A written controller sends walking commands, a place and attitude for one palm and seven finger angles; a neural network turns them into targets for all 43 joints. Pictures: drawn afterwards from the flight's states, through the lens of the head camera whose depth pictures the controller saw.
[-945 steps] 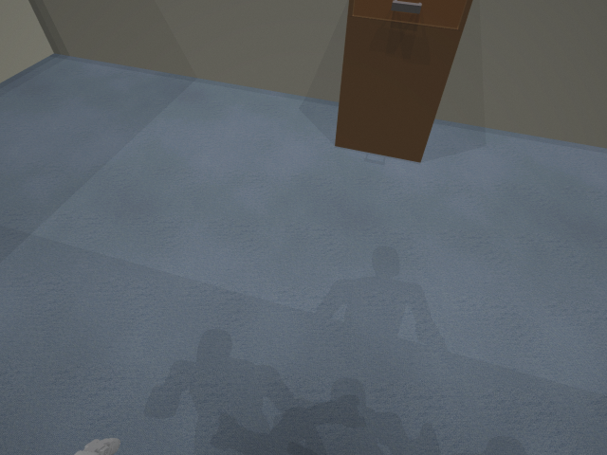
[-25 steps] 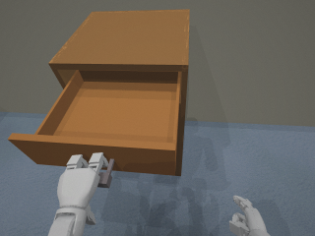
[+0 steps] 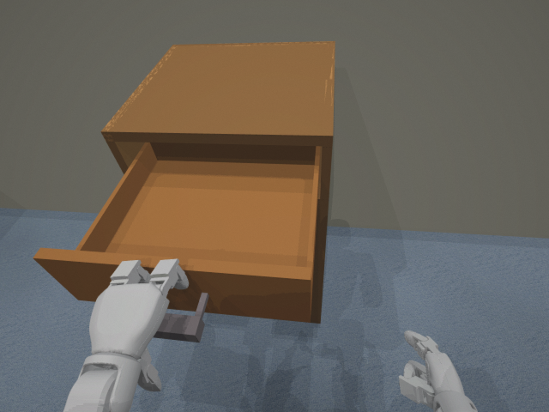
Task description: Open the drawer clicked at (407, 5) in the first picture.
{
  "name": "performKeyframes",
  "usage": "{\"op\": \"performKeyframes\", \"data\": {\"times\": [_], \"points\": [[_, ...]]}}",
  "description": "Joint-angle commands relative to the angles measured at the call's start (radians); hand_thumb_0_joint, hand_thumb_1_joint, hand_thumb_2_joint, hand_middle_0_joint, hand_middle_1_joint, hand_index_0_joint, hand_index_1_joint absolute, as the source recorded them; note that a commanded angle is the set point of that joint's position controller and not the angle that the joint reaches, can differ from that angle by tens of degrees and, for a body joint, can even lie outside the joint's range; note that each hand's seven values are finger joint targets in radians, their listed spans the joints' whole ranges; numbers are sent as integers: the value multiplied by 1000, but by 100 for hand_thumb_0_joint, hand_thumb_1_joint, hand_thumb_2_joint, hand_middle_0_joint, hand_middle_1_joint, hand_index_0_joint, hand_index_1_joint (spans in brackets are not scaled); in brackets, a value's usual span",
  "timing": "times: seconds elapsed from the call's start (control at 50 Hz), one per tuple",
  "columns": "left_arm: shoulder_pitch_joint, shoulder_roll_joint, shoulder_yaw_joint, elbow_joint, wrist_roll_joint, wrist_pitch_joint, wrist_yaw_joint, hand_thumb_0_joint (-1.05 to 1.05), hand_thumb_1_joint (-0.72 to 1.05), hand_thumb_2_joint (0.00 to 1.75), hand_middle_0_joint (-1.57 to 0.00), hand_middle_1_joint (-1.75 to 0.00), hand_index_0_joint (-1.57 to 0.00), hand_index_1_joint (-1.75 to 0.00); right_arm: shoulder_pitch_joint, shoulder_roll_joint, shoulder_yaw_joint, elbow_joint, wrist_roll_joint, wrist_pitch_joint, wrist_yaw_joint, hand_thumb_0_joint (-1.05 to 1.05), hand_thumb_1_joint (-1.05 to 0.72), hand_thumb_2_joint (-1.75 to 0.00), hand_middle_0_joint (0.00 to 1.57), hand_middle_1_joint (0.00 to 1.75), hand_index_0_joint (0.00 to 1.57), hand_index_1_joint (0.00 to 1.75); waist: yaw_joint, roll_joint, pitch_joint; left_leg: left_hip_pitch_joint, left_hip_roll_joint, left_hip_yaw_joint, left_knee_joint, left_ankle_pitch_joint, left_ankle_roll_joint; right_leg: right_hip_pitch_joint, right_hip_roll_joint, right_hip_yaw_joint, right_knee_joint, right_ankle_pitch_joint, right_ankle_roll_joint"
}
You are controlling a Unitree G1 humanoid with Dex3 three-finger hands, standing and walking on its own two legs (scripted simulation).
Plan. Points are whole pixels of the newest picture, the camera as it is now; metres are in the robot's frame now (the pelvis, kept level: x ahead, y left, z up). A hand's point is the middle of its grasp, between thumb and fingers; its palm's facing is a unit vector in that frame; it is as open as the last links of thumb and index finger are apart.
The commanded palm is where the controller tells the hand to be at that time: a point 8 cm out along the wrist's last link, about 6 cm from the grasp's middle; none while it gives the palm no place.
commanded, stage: lift the hand off the handle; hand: left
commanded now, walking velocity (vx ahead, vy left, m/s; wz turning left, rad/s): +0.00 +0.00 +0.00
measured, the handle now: (169, 311) +0.25 +0.21 +0.00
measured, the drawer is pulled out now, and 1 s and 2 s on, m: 0.29 0.29 0.29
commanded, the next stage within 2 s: draw the hand back to the body in 0.74 s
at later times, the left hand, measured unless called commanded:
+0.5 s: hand (124, 293) +0.21 +0.22 +0.12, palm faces +0.13 -0.13 -0.98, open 13.8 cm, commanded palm +0.17 +0.21 +0.18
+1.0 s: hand (124, 291) +0.21 +0.20 +0.15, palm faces +0.13 -0.12 -0.98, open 13.8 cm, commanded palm +0.17 +0.21 +0.20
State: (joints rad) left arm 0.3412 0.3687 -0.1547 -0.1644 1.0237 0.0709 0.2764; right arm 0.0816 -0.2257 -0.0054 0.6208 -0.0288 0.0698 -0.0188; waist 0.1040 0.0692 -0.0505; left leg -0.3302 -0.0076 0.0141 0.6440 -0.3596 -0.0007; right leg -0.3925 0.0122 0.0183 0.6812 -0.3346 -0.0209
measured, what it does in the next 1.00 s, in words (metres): stands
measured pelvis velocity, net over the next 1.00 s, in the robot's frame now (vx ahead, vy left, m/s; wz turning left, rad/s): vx -0.01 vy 0.00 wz -0.01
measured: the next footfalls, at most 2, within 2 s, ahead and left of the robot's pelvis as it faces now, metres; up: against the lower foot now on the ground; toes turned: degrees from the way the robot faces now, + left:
none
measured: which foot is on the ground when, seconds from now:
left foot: down 0.00-1.00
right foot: down 0.00-1.00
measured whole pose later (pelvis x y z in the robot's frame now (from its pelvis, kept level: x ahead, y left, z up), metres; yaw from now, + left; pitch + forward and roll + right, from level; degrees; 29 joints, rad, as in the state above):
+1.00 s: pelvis -0.01 +0.00 +0.02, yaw +0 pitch -3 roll +0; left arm 0.32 0.46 -0.09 -0.47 0.90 0.15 0.02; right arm 0.05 -0.24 0.05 0.59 0.02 0.14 0.04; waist 0.11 0.12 0.00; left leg -0.13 0.00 0.02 0.44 -0.26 0.00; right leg -0.18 0.02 0.02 0.47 -0.23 -0.02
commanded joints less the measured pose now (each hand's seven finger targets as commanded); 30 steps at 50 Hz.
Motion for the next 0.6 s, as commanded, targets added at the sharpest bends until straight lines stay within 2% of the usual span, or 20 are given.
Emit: {"op": "performKeyframes", "data": {"times": [0.0, 0.08, 0.1, 0.12, 0.18, 0.2, 0.22, 0.24, 0.28, 0.3, 0.36, 0.38, 0.4, 0.42, 0.44, 0.48, 0.5, 0.52, 0.56, 0.58], "points": [[-132, 126, 119, -338, -9, -3, 32, 0, -50, 30, -30, -120, -30, -120, -164, -74, -18, -177, 4, -52, 7, 0, -90, -90, 20, 30, 20, 30, 1, -34, -183, 91, -21, 4, -96, 283, 22, 124, 7, 12, -139, 232, -16], [-84, 172, 175, -334, -28, 10, 2, 0, -50, 30, -30, -120, -30, -120, -183, -83, -14, -176, 11, -42, 10, 0, -90, -90, 20, 30, 20, 30, 7, -67, -138, 92, -17, -1, -122, 295, 18, 157, 15, 30, -172, 267, -16], [-72, 148, 148, -343, -23, 14, -6, 0, -50, 30, -30, -120, -30, -120, -172, -78, -7, -180, 9, -40, 15, 0, -90, -90, 20, 30, 20, 30, 8, -80, -141, 90, -17, 6, -124, 291, 21, 156, 5, 11, -168, 254, -9], [-93, 154, 149, -346, -33, 18, -18, 0, -50, 30, -30, -120, -30, -120, -181, -80, -10, -172, 14, -34, 13, 0, -90, -90, 20, 30, 20, 30, 5, -85, -125, 96, -16, 5, -135, 295, 20, 165, 8, 13, -181, 267, -10], [-71, 173, 164, -384, -40, 39, -47, 0, -50, 30, -30, -120, -30, -120, -202, -89, -6, -188, 21, -30, 17, 0, -90, -90, 20, 30, 20, 30, 12, -54, -148, 127, -12, 3, -147, 329, 19, 200, 11, 22, -192, 303, -12], [-77, 142, 124, -409, -37, 42, -58, 0, -50, 30, -30, -120, -30, -120, -178, -82, 0, -187, 18, -30, 24, 0, -90, -90, 20, 30, 20, 30, 9, -44, -166, 130, -11, 10, -147, 348, 22, 207, 0, 1, -183, 307, -7], [-83, 152, 129, -408, -53, 43, -72, 0, -50, 30, -30, -120, -30, -120, -188, -85, -4, -180, 23, -25, 25, 0, -90, -90, 20, 30, 20, 30, 3, -52, -136, 133, -8, 6, -161, 363, 18, 213, 7, -1, -192, 328, -9], [-76, 139, 111, -423, -51, 45, -83, 0, -50, 30, -30, -120, -30, -120, -180, -89, -3, -188, 20, -24, 28, 0, -90, -90, 20, 30, 20, 30, 6, -57, -142, 139, -7, 10, -162, 373, 21, 214, 6, -8, -193, 329, -4], [-89, 184, 153, -445, -60, 56, -100, 0, -50, 30, -30, -120, -30, -120, -209, -95, 4, -197, 29, -17, 25, 0, -90, -90, 20, 30, 20, 30, 8, -48, -133, 146, 1, 2, -171, 363, 19, 229, 12, 4, -210, 331, -7], [-81, 178, 143, -454, -48, 56, -105, 0, -50, 30, -30, -120, -30, -120, -182, -87, 13, -201, 23, -18, 30, 0, -90, -90, 20, 30, 20, 30, 17, -64, -152, 142, 0, 11, -172, 375, 23, 244, 0, -13, -201, 330, -3], [-90, 200, 166, -470, -60, 53, -114, 0, -50, 30, -30, -120, -30, -120, -197, -95, 10, -198, 30, -9, 30, 0, -90, -90, 20, 30, 20, 30, 17, -47, -120, 152, 1, 12, -193, 387, 18, 258, 3, -7, -221, 356, -1], [-87, 244, 220, -487, -72, 62, -115, 0, -50, 30, -30, -120, -30, -120, -220, -101, 11, -204, 37, -7, 28, 0, -90, -90, 20, 30, 20, 30, 17, -31, -129, 157, 9, 1, -192, 378, 15, 272, 10, 10, -225, 355, -8], [-80, 211, 187, -505, -61, 65, -120, 0, -50, 30, -30, -120, -30, -120, -198, -90, 18, -211, 31, -5, 35, 0, -90, -90, 20, 30, 20, 30, 26, -39, -151, 159, 6, 9, -194, 398, 17, 280, 0, -8, -218, 346, -5], [-84, 206, 180, -501, -79, 63, -126, 0, -50, 30, -30, -120, -30, -120, -213, -93, 13, -202, 36, -1, 35, 0, -90, -90, 20, 30, 20, 30, 15, -33, -119, 166, 7, 6, -205, 405, 14, 277, 6, -1, -230, 359, -6], [-69, 196, 172, -512, -82, 65, -132, 0, -50, 30, -30, -120, -30, -120, -202, -96, 11, -207, 34, -1, 38, 0, -90, -90, 20, 30, 20, 30, 18, -35, -121, 168, 6, 9, -207, 411, 16, 279, 5, -10, -232, 360, -2], [-78, 220, 195, -547, -106, 85, -147, 0, -50, 30, -30, -120, -30, -120, -241, -103, 13, -219, 47, 5, 39, 0, -90, -90, 20, 30, 20, 30, 12, -14, -107, 172, 18, 1, -213, 393, 14, 281, 9, -5, -242, 353, -4], [-90, 202, 170, -547, -93, 91, -157, 0, -50, 30, -30, -120, -30, -120, -212, -95, 21, -219, 40, 7, 43, 0, -90, -90, 20, 30, 20, 30, 18, -29, -125, 170, 13, 8, -220, 393, 19, 287, 0, -19, -241, 328, -2], [-109, 221, 182, -516, -101, 92, -165, 0, -50, 30, -30, -120, -30, -120, -224, -98, 17, -200, 44, 14, 40, 0, -90, -90, 20, 30, 20, 30, 6, -35, -80, 169, 13, 5, -232, 382, 15, 277, 6, -10, -256, 319, -3], [-150, 225, 168, -550, -91, 98, -180, 0, -50, 30, -30, -120, -30, -120, -233, -104, 18, -211, 44, 18, 41, 0, -90, -90, 20, 30, 20, 30, 12, -11, -91, 183, 14, 6, -242, 377, 17, 284, 3, -14, -264, 304, -1], [-172, 251, 197, -582, -105, 107, -184, 0, -50, 30, -30, -120, -30, -120, -258, -109, 18, -222, 52, 18, 39, 0, -90, -90, 20, 30, 20, 30, 9, 2, -106, 182, 24, -3, -243, 359, 17, 296, 10, -7, -260, 293, -5]]}}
